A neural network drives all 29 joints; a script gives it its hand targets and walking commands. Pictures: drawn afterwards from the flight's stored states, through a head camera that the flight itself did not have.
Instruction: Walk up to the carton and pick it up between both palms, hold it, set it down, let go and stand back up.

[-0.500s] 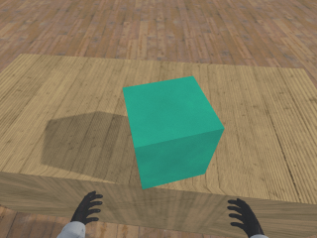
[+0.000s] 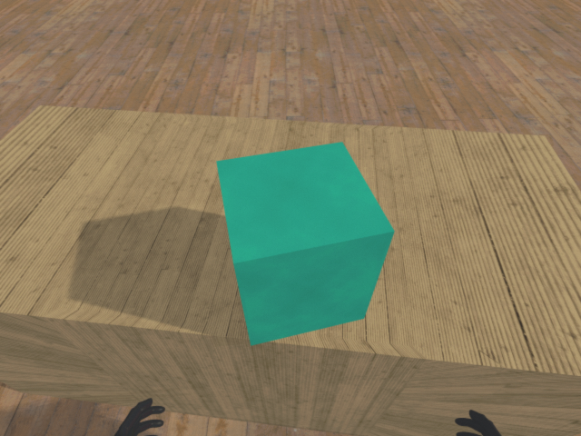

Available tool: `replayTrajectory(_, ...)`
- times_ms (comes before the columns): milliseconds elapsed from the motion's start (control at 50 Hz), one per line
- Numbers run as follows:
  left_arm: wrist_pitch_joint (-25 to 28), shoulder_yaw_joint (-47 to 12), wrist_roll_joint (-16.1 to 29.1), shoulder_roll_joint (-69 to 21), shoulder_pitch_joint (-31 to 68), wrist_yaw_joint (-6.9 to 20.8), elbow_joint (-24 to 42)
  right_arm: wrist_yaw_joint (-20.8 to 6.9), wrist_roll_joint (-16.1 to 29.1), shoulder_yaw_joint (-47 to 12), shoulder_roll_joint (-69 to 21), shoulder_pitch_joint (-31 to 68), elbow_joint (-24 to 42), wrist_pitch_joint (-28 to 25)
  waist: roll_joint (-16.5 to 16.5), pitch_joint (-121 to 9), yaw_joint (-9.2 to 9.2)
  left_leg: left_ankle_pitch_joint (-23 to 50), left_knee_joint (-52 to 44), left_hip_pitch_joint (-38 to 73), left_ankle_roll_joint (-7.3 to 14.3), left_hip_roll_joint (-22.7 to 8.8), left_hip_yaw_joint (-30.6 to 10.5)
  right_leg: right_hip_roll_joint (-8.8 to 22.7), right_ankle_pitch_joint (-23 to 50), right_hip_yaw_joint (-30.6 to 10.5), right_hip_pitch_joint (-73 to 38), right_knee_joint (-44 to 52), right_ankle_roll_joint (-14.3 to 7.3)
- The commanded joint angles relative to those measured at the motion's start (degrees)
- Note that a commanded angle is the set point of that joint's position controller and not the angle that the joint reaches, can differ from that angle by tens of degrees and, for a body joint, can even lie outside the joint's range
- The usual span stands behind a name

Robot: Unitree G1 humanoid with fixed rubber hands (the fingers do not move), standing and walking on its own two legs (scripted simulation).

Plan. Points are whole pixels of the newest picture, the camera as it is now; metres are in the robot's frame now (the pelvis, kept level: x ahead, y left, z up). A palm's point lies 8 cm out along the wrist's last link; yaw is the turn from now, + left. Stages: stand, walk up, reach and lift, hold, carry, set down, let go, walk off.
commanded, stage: stand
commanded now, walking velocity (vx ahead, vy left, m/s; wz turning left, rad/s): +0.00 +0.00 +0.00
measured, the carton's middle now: (295, 245) +0.40 +0.01 +0.00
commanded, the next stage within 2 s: none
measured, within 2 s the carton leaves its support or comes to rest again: neither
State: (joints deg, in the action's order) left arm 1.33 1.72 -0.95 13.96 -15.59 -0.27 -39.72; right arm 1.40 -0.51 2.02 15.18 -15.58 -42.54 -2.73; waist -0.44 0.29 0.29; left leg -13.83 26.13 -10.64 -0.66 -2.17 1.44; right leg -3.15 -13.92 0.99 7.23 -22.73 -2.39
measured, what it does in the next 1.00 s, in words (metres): shifts its weight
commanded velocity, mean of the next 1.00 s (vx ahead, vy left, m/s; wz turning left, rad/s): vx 0.00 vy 0.00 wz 0.00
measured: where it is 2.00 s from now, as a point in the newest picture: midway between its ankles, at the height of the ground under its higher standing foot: outside the picture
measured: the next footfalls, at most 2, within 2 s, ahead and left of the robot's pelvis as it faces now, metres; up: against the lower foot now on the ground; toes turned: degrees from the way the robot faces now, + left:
none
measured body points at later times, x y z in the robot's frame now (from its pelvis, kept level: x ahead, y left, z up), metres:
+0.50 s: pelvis -0.03 +0.03 +0.00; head -0.03 +0.04 +0.45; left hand +0.03 +0.29 -0.13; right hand +0.00 -0.23 -0.13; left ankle +0.00 +0.12 -0.74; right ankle -0.02 -0.09 -0.74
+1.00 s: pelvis -0.02 +0.05 +0.00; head -0.02 +0.05 +0.45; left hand +0.01 +0.30 -0.14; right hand +0.02 -0.21 -0.13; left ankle +0.00 +0.12 -0.74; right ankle -0.02 -0.09 -0.74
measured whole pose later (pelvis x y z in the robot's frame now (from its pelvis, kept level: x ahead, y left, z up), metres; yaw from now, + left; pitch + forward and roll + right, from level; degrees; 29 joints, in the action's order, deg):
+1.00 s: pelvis -0.02 +0.05 +0.00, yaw +0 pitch -2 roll -1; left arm 0.9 -1.6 -0.7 14.4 -20.5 -1.4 -51.9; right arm 1.7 -0.2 -0.7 14.4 -22.5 -45.9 -1.4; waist 0.1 0.3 0.3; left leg -12.1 25.7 -12.3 3.5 1.9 3.3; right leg 1.2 -13.2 -1.0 10.1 -24.8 2.0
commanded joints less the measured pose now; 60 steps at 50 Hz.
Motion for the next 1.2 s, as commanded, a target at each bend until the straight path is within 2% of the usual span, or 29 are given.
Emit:
replayTrajectory(0,1.39,1.31,0.17,7.05,1.16,-0.01,2.57,0.17,-0.05,1.15,5.61,-1.78,3.49,-0.60,1.27,0.21,0.52,7.36,-1.69,1.13,1.65,-4.48,-4.50,8.56,9.31,-8.18,4.21,5.45,2.12)
replayTrajectory(20,1.47,1.27,0.05,7.32,0.56,0.00,2.37,0.12,-0.17,1.07,5.96,-2.24,3.09,-0.63,0.27,-0.36,0.03,6.76,-1.55,0.54,1.52,-4.23,-4.97,8.65,8.23,-8.31,3.59,5.89,2.28)
replayTrajectory(40,1.47,1.14,0.07,7.46,-0.09,-0.06,2.13,0.07,-0.19,0.93,6.23,-2.74,2.97,-0.60,1.39,0.91,-0.03,6.10,-1.67,0.35,1.45,-4.13,-4.93,8.66,7.58,-8.69,4.73,6.14,2.70)
replayTrajectory(80,1.15,0.62,0.01,7.72,0.43,-0.09,1.45,0.04,-0.16,0.81,6.41,-4.67,2.44,-0.46,1.00,1.33,0.56,4.01,-2.61,-0.11,1.74,-3.95,-5.11,8.02,1.85,-7.95,5.76,5.91,1.85)
replayTrajectory(140,0.97,0.28,-0.23,7.76,-1.07,-0.03,0.15,-0.07,-0.17,0.62,7.16,-6.23,1.82,-0.44,-1.07,1.83,0.21,2.68,-3.58,-1.64,2.06,-4.30,-5.54,7.89,0.97,-7.32,4.68,4.63,1.84)
replayTrajectory(200,0.98,0.09,0.00,8.18,-1.77,-0.10,-0.77,-0.11,-0.09,0.24,7.42,-7.03,1.38,-0.48,-0.78,1.19,-0.02,1.31,-3.74,-2.60,2.16,-4.02,-5.95,7.83,0.09,-7.54,4.00,4.07,2.04)
replayTrajectory(300,0.41,-0.44,0.03,7.80,-2.91,-0.15,-2.74,-0.26,0.02,0.33,7.82,-9.32,0.82,0.11,1.27,6.04,-0.13,-6.71,-5.86,-7.11,2.11,-3.50,-6.91,7.15,-6.38,-7.02,6.85,4.24,2.01)
replayTrajectory(340,0.48,-0.64,-0.12,7.41,-3.15,-0.16,-3.39,-0.19,-0.17,0.22,7.60,-9.76,0.89,0.00,0.92,4.85,-0.10,-6.40,-6.49,-6.56,2.22,-3.79,-7.27,7.16,-4.53,-6.74,5.87,3.11,2.06)
replayTrajectory(360,0.49,-0.75,-0.02,7.40,-3.43,-0.23,-3.39,-0.15,-0.05,-0.05,7.66,-9.54,0.79,-0.03,0.83,4.65,-0.71,-6.65,-6.94,-7.15,2.30,-4.19,-7.72,7.25,-4.10,-6.66,5.70,2.64,2.18)
replayTrajectory(420,0.39,-0.73,-0.13,7.26,-4.53,-0.26,-4.44,-0.18,-0.03,0.06,7.61,-9.87,0.60,0.12,-0.13,4.91,-0.41,-9.07,-7.16,-8.21,2.41,-4.17,-7.95,7.17,-5.40,-6.59,5.70,2.42,2.40)
replayTrajectory(440,0.42,-0.83,-0.27,7.42,-4.58,-0.28,-4.80,-0.19,-0.06,-0.03,7.31,-10.02,0.56,0.10,-1.08,3.92,-0.22,-7.38,-7.13,-6.88,2.26,-3.94,-7.58,7.29,-3.98,-6.31,5.46,2.10,2.28)
replayTrajectory(500,0.44,-0.80,-0.17,7.65,-5.31,-0.37,-5.60,-0.07,0.10,-0.22,7.48,-10.72,-0.02,0.14,-0.49,3.64,-0.16,-7.06,-7.58,-7.23,2.45,-4.22,-7.91,6.94,-2.90,-5.96,4.61,1.37,2.72)
replayTrajectory(520,0.49,-1.02,-0.14,7.48,-5.44,-0.43,-5.98,-0.01,0.19,-0.33,7.47,-10.44,0.38,0.06,-0.96,3.14,-0.14,-4.71,-7.66,-6.60,2.39,-4.10,-7.76,7.23,-0.89,-5.97,4.38,0.91,2.74)
replayTrajectory(560,0.46,-1.10,-0.13,7.39,-5.43,-0.57,-6.63,0.11,0.30,-0.29,7.22,-10.39,0.33,0.09,0.42,1.66,-0.12,-2.18,-7.03,-4.76,2.82,-4.60,-8.25,7.43,0.18,-6.10,4.60,0.58,2.69)
replayTrajectory(600,0.34,-1.19,0.00,7.67,-5.96,-0.68,-6.89,0.13,0.29,-0.23,7.31,-10.89,0.02,0.23,0.24,2.70,0.00,-4.57,-7.85,-5.86,2.54,-4.20,-8.15,7.24,-0.96,-6.00,5.19,0.69,2.80)
replayTrajectory(620,0.14,-1.41,-0.02,6.99,-6.17,-0.75,-7.04,0.16,0.29,-0.19,7.43,-10.56,0.35,0.44,-1.49,5.06,-0.30,-5.05,-8.22,-6.94,2.48,-4.31,-8.17,7.33,-1.17,-6.05,5.79,0.74,2.72)
replayTrajectory(640,0.10,-1.40,-0.03,7.13,-6.71,-0.78,-7.52,0.20,0.22,-0.15,6.86,-10.71,0.03,0.50,-0.88,3.67,-0.24,-5.31,-8.44,-5.86,2.45,-4.40,-8.49,7.31,-0.94,-5.68,5.59,0.29,2.66)
replayTrajectory(680,0.14,-1.47,0.00,6.73,-7.50,-0.88,-8.13,0.26,0.25,-0.32,7.26,-10.72,-0.12,0.61,-2.89,3.95,-0.15,-4.62,-8.25,-5.24,2.37,-4.29,-7.97,7.41,-0.25,-5.99,5.78,0.86,2.62)
replayTrajectory(700,0.17,-1.27,-0.08,7.37,-7.26,-0.95,-8.68,0.24,0.37,-0.50,6.70,-10.88,-0.23,0.52,-1.33,3.63,-0.20,-3.75,-8.15,-5.46,2.44,-4.42,-8.39,7.51,0.45,-5.85,5.27,0.59,2.84)
replayTrajectory(780,0.35,-1.46,-0.03,7.09,-7.53,-1.10,-9.04,0.38,0.25,-0.56,6.63,-11.01,-0.32,0.40,-1.38,2.47,-0.03,0.84,-7.24,-3.64,2.35,-4.21,-7.65,8.01,1.89,-5.94,5.14,0.97,3.08)
replayTrajectory(800,0.38,-1.47,0.16,6.97,-7.85,-1.12,-9.32,0.44,0.21,-0.66,6.48,-10.87,-0.52,0.47,0.47,2.61,-0.05,2.10,-7.06,-2.78,2.17,-4.20,-7.45,7.90,1.96,-5.89,5.98,1.15,3.05)
replayTrajectory(840,0.33,-1.61,0.18,7.03,-7.50,-1.21,-9.63,0.53,0.41,-0.82,6.36,-11.13,-0.62,0.50,0.55,2.78,0.29,5.46,-6.64,-2.36,2.02,-4.30,-7.48,8.11,2.86,-5.97,5.90,1.06,2.96)
replayTrajectory(860,0.26,-1.71,0.21,6.48,-7.90,-1.19,-9.71,0.58,0.42,-0.79,6.73,-10.81,-0.72,0.55,-0.52,3.53,-0.22,5.89,-6.08,-2.39,2.18,-3.91,-6.94,8.29,3.21,-5.97,6.21,1.68,3.20)
replayTrajectory(940,0.08,-1.81,0.33,7.02,-7.83,-1.50,-10.23,0.60,0.22,-0.81,5.98,-10.94,-1.24,0.70,-0.27,1.95,0.09,8.31,-5.84,-1.21,2.15,-4.23,-7.19,8.59,3.85,-5.64,5.10,1.15,2.78)
replayTrajectory(960,-0.02,-1.86,0.44,6.91,-7.60,-1.47,-10.46,0.60,0.32,-0.79,6.12,-10.72,-1.30,0.72,0.66,2.71,-0.07,7.65,-5.65,-1.68,2.24,-4.05,-6.99,8.49,3.78,-5.59,5.64,1.02,2.87)
replayTrajectory(1040,-0.35,-1.80,0.36,6.59,-7.79,-1.41,-10.90,0.66,0.49,-0.53,6.22,-10.59,-2.12,1.11,-0.82,4.46,-0.03,-0.88,-7.89,-4.16,1.86,-3.73,-7.06,8.43,1.08,-5.57,6.37,1.66,2.83)
replayTrajectory(1080,-0.37,-1.56,0.31,6.99,-7.70,-1.47,-11.14,0.60,0.41,-0.69,6.21,-10.76,-2.68,1.09,0.61,4.41,0.03,-1.42,-8.12,-4.28,1.88,-3.89,-7.64,8.06,1.03,-5.60,5.87,1.46,2.86)
replayTrajectory(1100,-0.28,-1.71,0.31,6.86,-7.44,-1.56,-11.38,0.63,0.43,-0.69,5.90,-10.67,-2.98,1.00,1.29,4.63,0.30,0.73,-7.92,-3.36,1.70,-3.99,-7.52,8.53,1.98,-5.87,5.85,1.46,2.91)
replayTrajectory(1180,-0.06,-1.74,0.48,6.97,-7.90,-1.76,-11.74,0.57,0.49,-0.72,5.88,-9.84,-3.21,0.67,0.00,2.16,-0.46,3.23,-7.17,-1.63,1.84,-3.77,-7.36,8.74,2.23,-6.03,5.00,1.51,2.89)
